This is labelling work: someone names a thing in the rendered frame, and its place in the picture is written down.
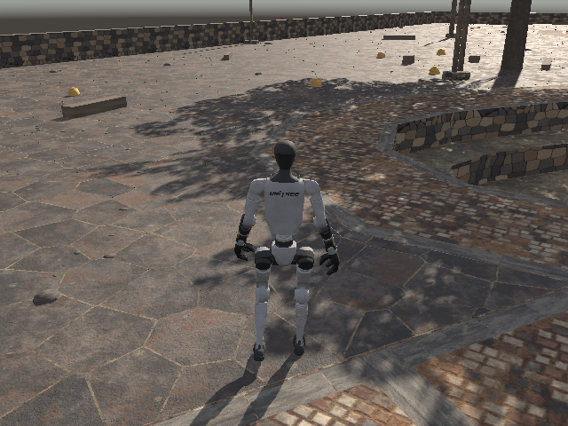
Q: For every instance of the robot left upper arm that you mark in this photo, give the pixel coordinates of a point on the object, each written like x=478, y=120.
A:
x=256, y=187

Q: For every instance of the robot head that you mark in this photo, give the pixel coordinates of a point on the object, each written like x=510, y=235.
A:
x=285, y=154

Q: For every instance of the robot left forearm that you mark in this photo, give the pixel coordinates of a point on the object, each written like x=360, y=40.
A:
x=243, y=233

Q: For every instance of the robot torso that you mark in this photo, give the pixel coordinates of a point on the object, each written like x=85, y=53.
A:
x=284, y=208

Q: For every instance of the robot right upper arm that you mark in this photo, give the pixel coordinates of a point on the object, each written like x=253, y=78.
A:
x=313, y=188

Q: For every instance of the robot right hand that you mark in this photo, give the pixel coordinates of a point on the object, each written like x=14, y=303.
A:
x=335, y=261

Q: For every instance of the robot left hand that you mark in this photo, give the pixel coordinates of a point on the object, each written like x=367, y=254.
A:
x=248, y=247

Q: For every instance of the robot right forearm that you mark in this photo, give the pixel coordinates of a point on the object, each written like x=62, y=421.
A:
x=327, y=238

